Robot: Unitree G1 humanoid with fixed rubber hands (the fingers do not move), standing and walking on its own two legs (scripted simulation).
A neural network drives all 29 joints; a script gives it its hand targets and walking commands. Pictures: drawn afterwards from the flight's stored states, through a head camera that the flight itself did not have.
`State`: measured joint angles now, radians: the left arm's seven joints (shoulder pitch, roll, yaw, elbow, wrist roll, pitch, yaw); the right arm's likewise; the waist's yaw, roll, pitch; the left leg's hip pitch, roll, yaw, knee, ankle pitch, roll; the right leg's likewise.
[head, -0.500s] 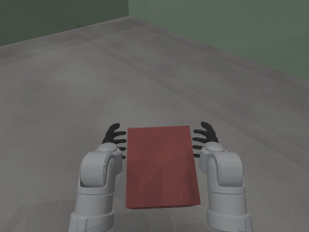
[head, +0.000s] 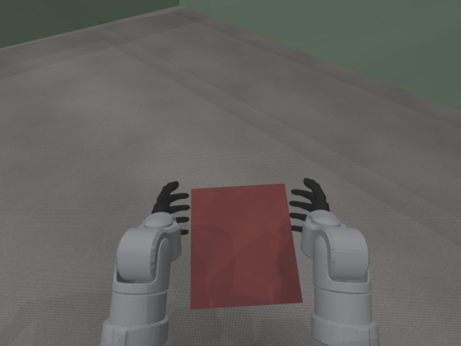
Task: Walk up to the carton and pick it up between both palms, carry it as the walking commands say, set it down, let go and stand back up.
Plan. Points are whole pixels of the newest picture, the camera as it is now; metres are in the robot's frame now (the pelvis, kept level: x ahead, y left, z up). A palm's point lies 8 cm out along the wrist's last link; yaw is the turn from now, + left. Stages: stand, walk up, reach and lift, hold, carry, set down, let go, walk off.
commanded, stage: carry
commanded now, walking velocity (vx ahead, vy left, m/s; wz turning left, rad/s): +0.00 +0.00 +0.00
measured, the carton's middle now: (241, 250) +0.30 -0.01 -0.01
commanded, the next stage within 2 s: none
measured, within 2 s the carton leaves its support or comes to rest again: neither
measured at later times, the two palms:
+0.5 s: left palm (148, 208) +0.32 +0.15 +0.10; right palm (297, 200) +0.33 -0.10 +0.11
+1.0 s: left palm (137, 201) +0.33 +0.17 +0.10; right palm (281, 191) +0.35 -0.08 +0.12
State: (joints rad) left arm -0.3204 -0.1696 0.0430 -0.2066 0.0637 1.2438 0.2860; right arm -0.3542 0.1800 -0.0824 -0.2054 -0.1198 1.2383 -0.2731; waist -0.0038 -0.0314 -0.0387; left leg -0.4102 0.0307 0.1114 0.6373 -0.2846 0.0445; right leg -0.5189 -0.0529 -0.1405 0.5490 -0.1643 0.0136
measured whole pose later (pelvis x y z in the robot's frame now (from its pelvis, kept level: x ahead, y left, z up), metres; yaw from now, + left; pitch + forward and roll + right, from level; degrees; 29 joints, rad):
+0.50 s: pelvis +0.04 +0.02 +0.01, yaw +1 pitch +3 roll +0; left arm -0.28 -0.16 0.01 -0.21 0.06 1.24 0.29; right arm -0.32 0.17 -0.07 -0.20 -0.12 1.20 -0.26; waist 0.02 0.01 -0.09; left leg -0.37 0.01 0.09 0.56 -0.25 0.04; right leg -0.43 -0.06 -0.15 0.50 -0.13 -0.02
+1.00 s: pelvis +0.06 +0.04 +0.01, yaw +1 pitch +3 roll +0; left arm -0.26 -0.15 0.01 -0.22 0.07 1.26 0.29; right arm -0.30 0.16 -0.04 -0.22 -0.10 1.23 -0.25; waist 0.01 -0.01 -0.09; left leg -0.32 -0.01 0.10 0.56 -0.29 0.06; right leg -0.39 -0.09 -0.14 0.52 -0.18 0.01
